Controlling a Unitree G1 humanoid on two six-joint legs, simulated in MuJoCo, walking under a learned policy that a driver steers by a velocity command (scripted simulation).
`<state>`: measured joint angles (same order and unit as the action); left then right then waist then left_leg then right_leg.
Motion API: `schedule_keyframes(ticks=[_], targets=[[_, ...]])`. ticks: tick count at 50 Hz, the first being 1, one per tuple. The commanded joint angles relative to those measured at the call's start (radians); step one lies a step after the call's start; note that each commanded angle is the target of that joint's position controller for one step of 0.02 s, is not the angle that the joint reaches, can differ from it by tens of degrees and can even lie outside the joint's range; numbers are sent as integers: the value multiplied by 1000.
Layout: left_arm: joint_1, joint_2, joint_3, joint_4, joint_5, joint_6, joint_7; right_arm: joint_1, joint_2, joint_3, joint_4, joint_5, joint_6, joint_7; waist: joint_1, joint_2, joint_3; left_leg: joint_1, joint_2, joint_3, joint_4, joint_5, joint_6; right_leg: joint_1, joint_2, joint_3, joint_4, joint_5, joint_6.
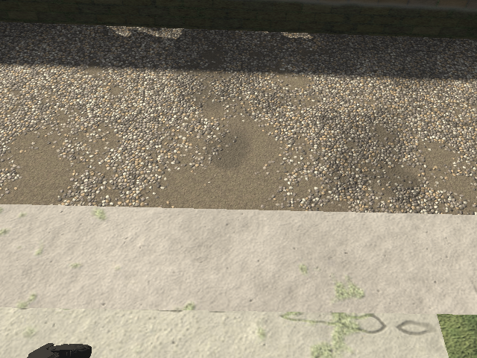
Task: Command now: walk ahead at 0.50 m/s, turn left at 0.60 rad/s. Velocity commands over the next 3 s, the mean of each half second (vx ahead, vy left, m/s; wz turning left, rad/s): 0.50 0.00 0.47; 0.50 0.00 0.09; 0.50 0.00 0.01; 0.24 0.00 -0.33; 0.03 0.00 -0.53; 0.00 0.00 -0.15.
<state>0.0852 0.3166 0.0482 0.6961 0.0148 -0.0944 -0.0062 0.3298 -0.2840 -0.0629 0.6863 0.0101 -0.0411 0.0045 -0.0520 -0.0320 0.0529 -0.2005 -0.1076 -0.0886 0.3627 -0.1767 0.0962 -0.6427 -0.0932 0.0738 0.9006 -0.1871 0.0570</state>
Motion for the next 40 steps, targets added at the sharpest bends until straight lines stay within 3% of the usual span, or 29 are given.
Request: schedule_keyframes(ticks=[1, 4, 6, 8, 10, 11, 12, 13, 14, 15, 16, 17, 19, 20, 22, 24, 29, 31, 32, 33, 34, 35, 36, 37, 38, 39, 40], targets=[[-63, 43, 6, -66, -1, -5, -4, -35, -180, -51, -65, 6, -14, -20, 12, 93, -45, -61, 197, -178, -130, 157, 149, 86, 44, -21, -200, 202, 20], [-145, 51, 6, -89, -17, -14, -15, 20, -188, -54, -37, 13, -9, -22, -21, 104, -32, -62, 206, -217, -107, 73, 126, 153, 81, -14, -323, 281, 13], [-157, 74, 15, -97, -21, -20, -21, 41, -176, -52, -23, 18, -4, -24, -20, 114, -33, -3, 226, -273, -53, 40, 115, 162, 87, 10, -376, 246, -3], [-132, 90, 26, -95, -19, -27, -26, 38, -170, -53, -17, 16, 3, -26, -2, 138, -41, 47, 241, -325, 10, 55, 102, 199, 93, 16, -399, 170, -30], [-6, 112, 48, -63, -18, -33, -17, 26, -137, -44, -21, 18, 9, -24, 68, 156, -93, 44, 198, -321, 125, 131, 65, 377, 96, -13, -458, 146, -73], [117, 152, 62, -50, 1, -38, -11, 25, -89, -26, -31, 9, 8, -21, 126, 103, -207, -31, 146, -260, 344, 98, 29, 599, -14, 73, -430, 153, -130], [246, 230, 81, -33, 18, -31, -6, 164, -27, -6, -39, 21, 6, -22, 110, -138, -383, -334, 14, -126, 695, -248, -52, 976, -252, 426, -438, 49, -277], [295, 200, 78, -3, -20, -22, -20, 198, -75, -6, -45, 39, 1, -27, 107, -280, -399, -531, 37, -103, 886, -432, -68, 1008, -344, 751, -558, -285, -339], [254, 117, 56, -8, -31, -20, -22, 110, -153, -28, -29, 42, 4, -28, 132, -130, -233, -595, 86, -119, 962, -348, -75, 874, -295, 657, -604, -420, -298], [200, 90, 46, -12, -22, -14, -23, 21, -157, -31, -44, 33, 11, -32, 126, -64, -128, -592, 115, -78, 958, -268, -78, 739, -248, 508, -613, -331, -263], [160, 62, 33, -9, -13, -8, -24, -34, -146, -30, -60, 20, 10, -32, 110, -37, -57, -569, 135, -64, 918, -221, -81, 615, -199, 396, -631, -205, -261], [137, 42, 26, -2, -2, -10, -21, -38, -128, -33, -62, 14, 10, -29, 79, -61, -36, -524, 163, -67, 870, -189, -80, 540, -165, 320, -648, -118, -254], [136, 31, 24, 14, -2, -17, -18, 3, -85, -24, -42, 17, 14, -24, 53, -96, -41, -446, 176, -40, 792, -174, -83, 481, -126, 215, -676, 26, -259], [148, 45, 28, 25, -7, -20, -18, -1, -71, -19, -41, 13, 14, -23, 50, -92, -46, -438, 176, -24, 745, -165, -86, 477, -126, 182, -685, 100, -274], [155, 91, 42, 42, -11, -18, -12, -74, -49, -3, -64, -2, 6, -19, 59, -63, -39, -440, 194, 4, 604, -102, -94, 482, -131, 126, -697, 218, -291], [161, 102, 43, 54, -23, -5, -7, -120, -23, 14, -69, -7, -7, -13, 76, -52, -51, -388, 199, 36, 461, -2, -95, 483, -114, 63, -693, 279, -285], [245, 140, 46, 97, -42, 34, -2, -231, -40, 13, -98, 2, -12, -1, 112, -52, -23, -294, 150, 90, 276, 80, -77, 521, -137, 25, -639, 352, -259], [242, 154, 48, 105, -54, 52, 1, -205, -48, 6, -89, -2, -5, 1, 81, -42, -30, -213, 126, 108, 213, 65, -49, 540, -154, 28, -586, 393, -244], [228, 151, 43, 108, -59, 58, 6, -140, -59, -3, -68, -7, 1, -2, 34, -45, -58, -96, 101, 129, 159, 108, -29, 528, -137, 9, -519, 481, -227], [232, 126, 32, 112, -63, 61, 12, -23, -95, -22, -35, -7, 12, -6, -25, -23, -125, 69, 97, 128, 129, 135, -5, 497, -94, -35, -371, 524, -193], [228, 73, 10, 93, -41, 57, 16, 125, -171, -44, -12, -13, 19, -15, -85, 85, -243, 298, 270, -70, 134, 244, 61, 352, -27, -97, -73, 285, -130], [352, -16, -17, 75, -29, 40, 11, 150, -240, -46, -11, -15, 25, -13, -14, 304, -336, 477, 491, -472, 41, 144, 222, 74, 131, -79, 261, -399, -65], [330, 89, 13, 87, -53, 30, 8, 165, -178, -35, 4, 2, 27, 1, -52, 217, -302, 407, 489, -561, -42, -159, 246, -41, 108, 31, 373, -450, -69], [249, 121, 25, 56, -67, 31, 12, 106, -142, -20, 6, 5, 21, 5, -35, 175, -143, 300, 455, -466, -75, -269, 213, -123, 69, 7, 396, -392, -74], [204, 108, 24, 44, -60, 35, 19, 59, -109, -9, 7, -3, 15, 8, -15, 132, -81, 215, 409, -394, -95, -308, 181, -129, 33, -9, 369, -318, -78], [191, 99, 26, 39, -45, 38, 23, 13, -84, 1, 2, -12, 8, 10, 11, 127, -42, 136, 366, -334, -120, -285, 160, -110, 8, -4, 310, -233, -76], [216, 82, 27, 47, -41, 47, 24, -16, -72, 4, 2, -22, -3, 10, 44, 152, -34, 78, 332, -284, -141, -232, 148, -59, -13, 2, 268, -170, -71]])
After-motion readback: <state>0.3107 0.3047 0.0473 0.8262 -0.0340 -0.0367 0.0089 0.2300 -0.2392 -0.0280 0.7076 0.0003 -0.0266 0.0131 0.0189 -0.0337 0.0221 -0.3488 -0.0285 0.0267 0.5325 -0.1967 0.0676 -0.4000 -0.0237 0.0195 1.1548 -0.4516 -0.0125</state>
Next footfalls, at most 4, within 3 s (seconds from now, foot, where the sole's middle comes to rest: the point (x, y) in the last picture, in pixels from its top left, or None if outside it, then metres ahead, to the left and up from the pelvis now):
0.22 right None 0.31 -0.14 -0.78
0.68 left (173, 354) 0.47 0.15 -0.78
1.18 right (232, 255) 0.76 -0.02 -0.78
1.60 left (142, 250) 0.79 0.26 -0.78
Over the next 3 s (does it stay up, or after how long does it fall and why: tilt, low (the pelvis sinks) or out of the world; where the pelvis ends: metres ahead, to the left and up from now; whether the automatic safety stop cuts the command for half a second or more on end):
stays up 0.71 0.13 0.00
